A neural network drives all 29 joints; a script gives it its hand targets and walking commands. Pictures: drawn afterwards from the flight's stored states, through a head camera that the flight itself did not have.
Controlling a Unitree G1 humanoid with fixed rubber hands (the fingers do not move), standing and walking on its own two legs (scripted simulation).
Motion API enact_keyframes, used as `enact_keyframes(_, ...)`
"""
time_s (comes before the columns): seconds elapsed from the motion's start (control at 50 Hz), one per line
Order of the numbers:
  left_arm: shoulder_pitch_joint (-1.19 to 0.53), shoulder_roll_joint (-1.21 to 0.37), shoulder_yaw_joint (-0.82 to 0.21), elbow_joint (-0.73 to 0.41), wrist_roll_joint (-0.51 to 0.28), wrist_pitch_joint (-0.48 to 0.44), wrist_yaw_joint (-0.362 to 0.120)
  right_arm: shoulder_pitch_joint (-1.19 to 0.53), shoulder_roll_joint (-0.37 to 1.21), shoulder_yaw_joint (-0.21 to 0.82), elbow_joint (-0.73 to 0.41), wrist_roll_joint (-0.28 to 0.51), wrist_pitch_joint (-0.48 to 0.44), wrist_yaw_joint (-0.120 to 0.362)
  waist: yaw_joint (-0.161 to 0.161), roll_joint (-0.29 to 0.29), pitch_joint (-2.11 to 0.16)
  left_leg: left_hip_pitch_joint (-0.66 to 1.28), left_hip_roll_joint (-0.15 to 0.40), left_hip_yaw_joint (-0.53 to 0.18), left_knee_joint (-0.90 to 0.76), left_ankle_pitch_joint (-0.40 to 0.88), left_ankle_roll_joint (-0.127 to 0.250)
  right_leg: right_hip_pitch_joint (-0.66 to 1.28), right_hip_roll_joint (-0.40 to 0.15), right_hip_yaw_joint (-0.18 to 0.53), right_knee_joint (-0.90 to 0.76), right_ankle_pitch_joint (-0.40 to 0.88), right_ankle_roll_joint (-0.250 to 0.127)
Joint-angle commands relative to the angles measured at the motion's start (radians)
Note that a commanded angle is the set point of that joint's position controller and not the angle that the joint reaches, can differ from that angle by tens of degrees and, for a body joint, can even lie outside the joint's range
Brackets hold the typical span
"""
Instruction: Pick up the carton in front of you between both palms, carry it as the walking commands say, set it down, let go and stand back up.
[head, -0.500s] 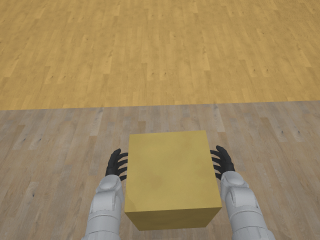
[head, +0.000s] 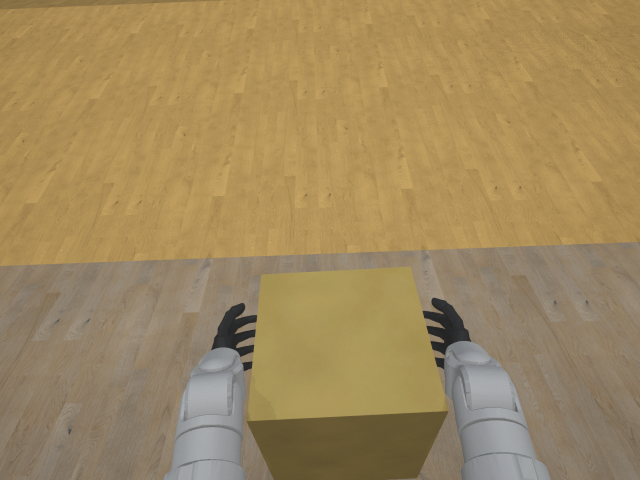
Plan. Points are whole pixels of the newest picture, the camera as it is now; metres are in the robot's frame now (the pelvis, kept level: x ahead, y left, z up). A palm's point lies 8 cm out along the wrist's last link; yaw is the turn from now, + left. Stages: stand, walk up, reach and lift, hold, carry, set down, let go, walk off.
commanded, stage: reach and lift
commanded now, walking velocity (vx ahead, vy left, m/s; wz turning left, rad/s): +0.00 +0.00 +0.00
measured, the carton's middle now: (341, 379) +0.30 +0.00 -0.05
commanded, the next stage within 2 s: hold in 0.72 s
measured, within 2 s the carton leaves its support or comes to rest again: neither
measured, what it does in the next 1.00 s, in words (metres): stands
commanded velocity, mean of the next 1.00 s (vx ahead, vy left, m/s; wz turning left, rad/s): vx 0.00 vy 0.00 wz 0.00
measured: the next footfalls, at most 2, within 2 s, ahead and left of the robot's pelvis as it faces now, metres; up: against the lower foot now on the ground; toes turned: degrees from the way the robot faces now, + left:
none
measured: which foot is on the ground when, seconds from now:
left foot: down 0.00-1.00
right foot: down 0.00-1.00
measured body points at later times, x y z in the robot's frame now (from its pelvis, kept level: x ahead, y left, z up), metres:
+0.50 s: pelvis +0.02 +0.00 +0.01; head -0.01 +0.00 +0.46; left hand +0.32 +0.15 +0.03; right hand +0.32 -0.15 +0.03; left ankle +0.03 +0.13 -0.74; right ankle +0.02 -0.13 -0.74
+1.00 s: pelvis +0.01 +0.00 +0.01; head -0.04 +0.00 +0.45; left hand +0.31 +0.15 +0.05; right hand +0.31 -0.15 +0.05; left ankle +0.03 +0.13 -0.74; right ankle +0.02 -0.13 -0.74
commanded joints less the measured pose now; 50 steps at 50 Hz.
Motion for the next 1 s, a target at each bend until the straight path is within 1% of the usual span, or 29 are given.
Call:
enact_keyframes(0.0, -0.556, -0.982, -0.573, 0.019, -0.239, -0.022, -0.263, -0.576, 0.967, 0.563, 0.006, 0.231, -0.028, 0.251, -0.002, 0.000, -0.242, 0.078, -0.043, 0.078, -0.086, 0.030, 0.005, 0.035, 0.044, -0.081, -0.094, 0.035, -0.012)
enact_keyframes(0.14, -0.516, -0.962, -0.573, 0.002, -0.234, -0.010, -0.260, -0.535, 0.953, 0.563, -0.011, 0.228, -0.014, 0.245, -0.002, 0.002, -0.247, 0.107, -0.049, 0.080, -0.101, 0.094, -0.001, 0.068, 0.047, -0.081, -0.110, 0.100, -0.005)
enact_keyframes(0.38, -0.419, -0.941, -0.607, -0.091, -0.258, 0.019, -0.251, -0.435, 0.938, 0.599, -0.102, 0.255, 0.017, 0.236, -0.001, -0.001, -0.257, 0.159, -0.057, 0.075, -0.123, 0.231, -0.007, 0.132, 0.054, -0.076, -0.130, 0.241, 0.005)
enact_keyframes(0.52, -0.385, -0.934, -0.623, -0.132, -0.269, 0.037, -0.248, -0.400, 0.929, 0.612, -0.142, 0.264, 0.035, 0.233, -0.002, 0.001, -0.245, 0.178, -0.058, 0.071, -0.134, 0.267, -0.009, 0.149, 0.056, -0.073, -0.140, 0.273, 0.007)
enact_keyframes(0.68, -0.387, -0.930, -0.630, -0.155, -0.274, 0.055, -0.247, -0.405, 0.923, 0.619, -0.165, 0.270, 0.053, 0.233, -0.001, 0.002, -0.227, 0.181, -0.056, 0.068, -0.142, 0.252, -0.008, 0.151, 0.057, -0.073, -0.147, 0.254, 0.005)
enact_keyframes(0.78, -0.399, -0.937, -0.695, -0.240, -0.317, 0.082, -0.242, -0.417, 0.930, 0.685, -0.253, 0.311, 0.080, 0.229, -0.001, 0.001, -0.275, 0.220, -0.056, 0.061, -0.146, 0.306, -0.010, 0.188, 0.057, -0.070, -0.153, 0.311, 0.008)
enact_keyframes(0.82, -0.383, -0.915, -0.683, -0.239, -0.309, 0.105, -0.237, -0.400, 0.907, 0.674, -0.251, 0.305, 0.103, 0.224, -0.001, 0.002, -0.243, 0.215, -0.055, 0.062, -0.158, 0.281, -0.010, 0.185, 0.056, -0.069, -0.163, 0.287, 0.006)
enact_keyframes(0.9, -0.384, -0.879, -0.622, -0.186, -0.271, 0.129, -0.237, -0.399, 0.873, 0.611, -0.194, 0.269, 0.126, 0.223, -0.002, 0.000, -0.135, 0.174, -0.052, 0.073, -0.180, 0.149, -0.007, 0.145, 0.051, -0.076, -0.184, 0.156, 0.003)
enact_keyframes(0.98, -0.443, -0.899, -0.621, -0.181, -0.276, 0.125, -0.247, -0.457, 0.896, 0.611, -0.190, 0.272, 0.123, 0.232, -0.001, 0.001, -0.152, 0.173, -0.049, 0.076, -0.172, 0.125, -0.004, 0.142, 0.048, -0.080, -0.179, 0.133, 0.001)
